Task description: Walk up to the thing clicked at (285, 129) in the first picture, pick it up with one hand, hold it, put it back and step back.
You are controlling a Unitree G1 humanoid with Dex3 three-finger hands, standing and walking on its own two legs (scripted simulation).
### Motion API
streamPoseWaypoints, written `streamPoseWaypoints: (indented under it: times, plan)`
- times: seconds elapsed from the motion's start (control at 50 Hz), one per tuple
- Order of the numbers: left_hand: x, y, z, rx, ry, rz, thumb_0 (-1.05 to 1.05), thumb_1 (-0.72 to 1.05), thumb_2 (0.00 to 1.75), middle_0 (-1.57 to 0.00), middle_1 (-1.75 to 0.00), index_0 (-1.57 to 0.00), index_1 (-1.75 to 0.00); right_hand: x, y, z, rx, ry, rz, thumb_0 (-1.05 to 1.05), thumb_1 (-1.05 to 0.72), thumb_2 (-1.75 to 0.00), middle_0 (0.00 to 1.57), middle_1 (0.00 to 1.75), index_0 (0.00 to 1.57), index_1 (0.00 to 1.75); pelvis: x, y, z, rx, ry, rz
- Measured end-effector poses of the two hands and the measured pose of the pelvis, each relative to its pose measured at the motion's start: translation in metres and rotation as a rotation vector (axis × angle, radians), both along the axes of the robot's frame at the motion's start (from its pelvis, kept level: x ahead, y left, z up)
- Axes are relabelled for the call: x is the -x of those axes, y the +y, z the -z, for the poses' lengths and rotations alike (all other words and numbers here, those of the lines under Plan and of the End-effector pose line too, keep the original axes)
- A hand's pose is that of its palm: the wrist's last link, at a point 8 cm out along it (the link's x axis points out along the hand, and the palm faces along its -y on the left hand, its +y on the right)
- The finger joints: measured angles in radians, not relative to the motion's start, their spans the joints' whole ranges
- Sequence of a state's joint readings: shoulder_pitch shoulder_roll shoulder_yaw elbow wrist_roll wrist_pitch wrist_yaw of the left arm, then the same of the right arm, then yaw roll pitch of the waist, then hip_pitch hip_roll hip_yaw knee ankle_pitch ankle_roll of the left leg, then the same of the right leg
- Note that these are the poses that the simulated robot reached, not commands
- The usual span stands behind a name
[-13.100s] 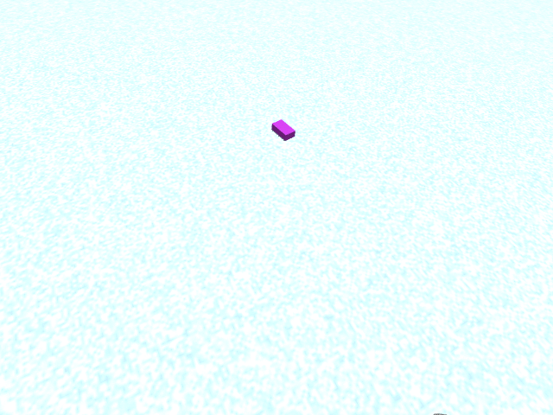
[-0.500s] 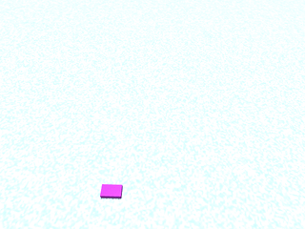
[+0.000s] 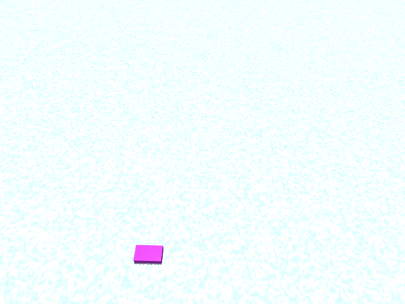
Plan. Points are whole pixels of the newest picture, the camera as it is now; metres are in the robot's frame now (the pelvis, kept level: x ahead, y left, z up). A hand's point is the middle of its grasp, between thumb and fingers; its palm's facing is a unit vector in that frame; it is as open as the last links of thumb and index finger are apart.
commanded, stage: rise first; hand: left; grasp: from above
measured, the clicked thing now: (148, 254) +0.42 +0.22 -0.76
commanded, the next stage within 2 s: none
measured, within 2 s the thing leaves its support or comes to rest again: neither
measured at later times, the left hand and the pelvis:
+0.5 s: hand out of the picture +0.13 +0.26 -0.21, palm faces -0.09 -0.92 -0.39, open 12.9 cm; pelvis -0.01 +0.00 -0.05, yaw +0 degrees
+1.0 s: hand out of the picture +0.13 +0.27 -0.30, palm faces -0.31 -0.78 -0.54, open 14.2 cm; pelvis -0.03 +0.00 -0.16, yaw +1 degrees
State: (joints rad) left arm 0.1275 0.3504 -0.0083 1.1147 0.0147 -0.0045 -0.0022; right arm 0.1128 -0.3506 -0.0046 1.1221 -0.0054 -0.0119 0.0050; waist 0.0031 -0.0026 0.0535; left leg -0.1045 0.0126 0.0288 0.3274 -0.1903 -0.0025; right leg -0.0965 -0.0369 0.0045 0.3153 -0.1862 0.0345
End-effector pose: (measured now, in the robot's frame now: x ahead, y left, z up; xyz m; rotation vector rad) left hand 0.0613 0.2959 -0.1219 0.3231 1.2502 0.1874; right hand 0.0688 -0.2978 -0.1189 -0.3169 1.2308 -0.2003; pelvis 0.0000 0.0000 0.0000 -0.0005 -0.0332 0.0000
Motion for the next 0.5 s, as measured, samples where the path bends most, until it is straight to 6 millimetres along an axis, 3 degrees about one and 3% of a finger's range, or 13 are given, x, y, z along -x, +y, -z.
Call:
streamPoseWaypoints:
  times: [0.06,0.14,0.22,0.28,0.38,0.5]
  plan:
    - [-0.003,-0.001,-0.001,0.000,-0.019,-0.012,0.01,0.90,0.90,-0.20,-0.31,-0.20,-0.31,-0.002,0.001,0.000,0.000,-0.017,0.006,0.01,-0.91,-0.90,0.21,0.30,0.20,0.30,0.001,0.000,0.001,0.000,0.012,-0.002]
    - [-0.033,-0.005,0.004,0.012,-0.111,-0.043,0.01,0.81,0.90,-0.21,-0.39,-0.21,-0.39,-0.009,0.013,0.000,-0.011,-0.110,-0.009,0.01,-0.91,-0.91,0.20,0.30,0.20,0.30,0.010,-0.002,0.007,0.003,0.061,-0.018]
    - [-0.064,-0.002,0.013,0.018,-0.149,-0.007,0.01,0.63,0.90,-0.19,-0.57,-0.19,-0.56,-0.010,0.024,0.006,-0.032,-0.151,-0.009,0.01,-0.91,-0.90,0.20,0.30,0.20,0.30,0.016,-0.005,0.017,0.007,0.124,-0.013]
    - [-0.076,-0.001,0.015,0.007,-0.154,0.038,0.01,0.45,0.90,-0.17,-0.71,-0.18,-0.70,-0.009,0.031,0.010,-0.049,-0.174,0.009,0.01,-0.91,-0.90,0.21,0.30,0.20,0.30,0.016,-0.005,0.023,0.009,0.146,-0.009]
    - [-0.074,-0.001,0.023,-0.018,-0.104,0.079,0.01,0.09,0.92,-0.14,-0.88,-0.15,-0.87,-0.013,0.039,0.015,-0.071,-0.212,0.013,0.01,-0.91,-0.90,0.21,0.30,0.20,0.30,0.014,-0.002,0.032,0.015,0.182,-0.007]
    - [-0.062,0.004,0.045,-0.049,-0.082,0.091,0.01,-0.28,0.96,-0.11,-1.00,-0.11,-1.00,-0.032,0.041,0.029,-0.061,-0.279,-0.027,0.01,-0.89,-0.90,0.21,0.30,0.20,0.30,0.015,0.001,0.054,0.023,0.245,-0.009]
